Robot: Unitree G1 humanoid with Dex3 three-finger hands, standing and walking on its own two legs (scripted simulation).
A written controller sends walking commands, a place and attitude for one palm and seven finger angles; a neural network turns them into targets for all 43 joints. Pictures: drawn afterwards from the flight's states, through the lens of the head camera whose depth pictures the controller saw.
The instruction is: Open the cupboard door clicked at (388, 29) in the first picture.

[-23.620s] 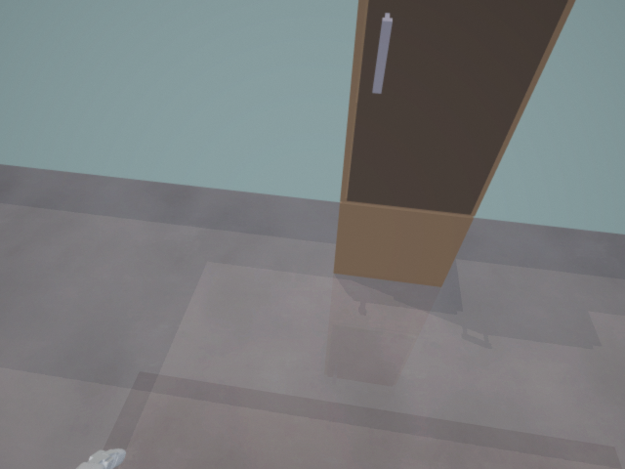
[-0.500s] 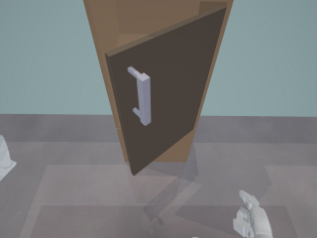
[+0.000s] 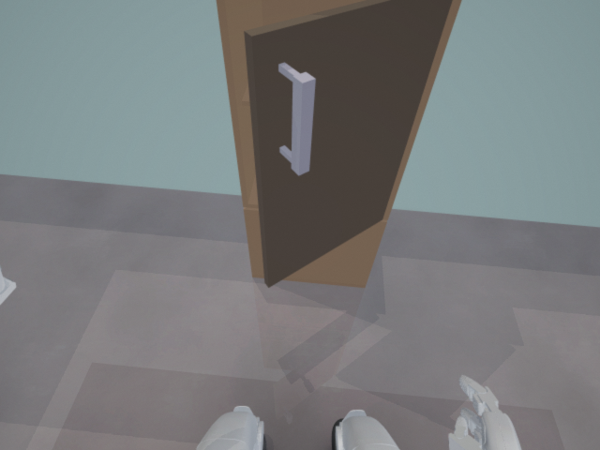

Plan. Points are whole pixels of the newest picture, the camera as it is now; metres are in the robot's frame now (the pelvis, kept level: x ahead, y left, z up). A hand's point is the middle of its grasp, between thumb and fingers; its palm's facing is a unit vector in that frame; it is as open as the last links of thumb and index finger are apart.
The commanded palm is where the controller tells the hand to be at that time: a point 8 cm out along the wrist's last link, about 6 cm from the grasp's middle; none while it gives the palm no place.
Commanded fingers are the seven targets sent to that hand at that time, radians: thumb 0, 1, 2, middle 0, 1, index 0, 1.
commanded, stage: stop stepping back and stand still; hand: left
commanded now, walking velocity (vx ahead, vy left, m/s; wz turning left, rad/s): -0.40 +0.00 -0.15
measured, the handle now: (293, 121) +0.52 +0.03 +0.17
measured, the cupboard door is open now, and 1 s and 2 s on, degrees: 41 41 41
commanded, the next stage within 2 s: let the arm hang, fingers relaxed in 1.48 s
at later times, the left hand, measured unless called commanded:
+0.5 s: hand out of the picture +0.00 +0.31 +0.24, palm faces +0.64 -0.63 -0.45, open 7.4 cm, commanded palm -0.04 +0.31 +0.22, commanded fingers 0.00 0.90 0.90 -0.20 -0.30 -0.20 -0.30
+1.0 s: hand out of the picture +0.03 +0.28 +0.21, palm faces +0.46 -0.71 -0.53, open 7.4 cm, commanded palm -0.04 +0.31 +0.22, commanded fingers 0.00 0.90 0.90 -0.20 -0.30 -0.20 -0.30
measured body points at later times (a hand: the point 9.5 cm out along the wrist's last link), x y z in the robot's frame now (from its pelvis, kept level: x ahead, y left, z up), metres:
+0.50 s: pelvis -0.15 +0.00 +0.04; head -0.17 -0.02 +0.49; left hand -0.04 +0.34 +0.26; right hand +0.00 -0.22 -0.07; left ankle -0.22 +0.15 -0.62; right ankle -0.14 -0.07 -0.70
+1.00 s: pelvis -0.18 +0.01 +0.03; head -0.15 +0.00 +0.47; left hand +0.00 +0.32 +0.24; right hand -0.03 -0.23 -0.08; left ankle -0.22 +0.13 -0.64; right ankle -0.10 -0.06 -0.70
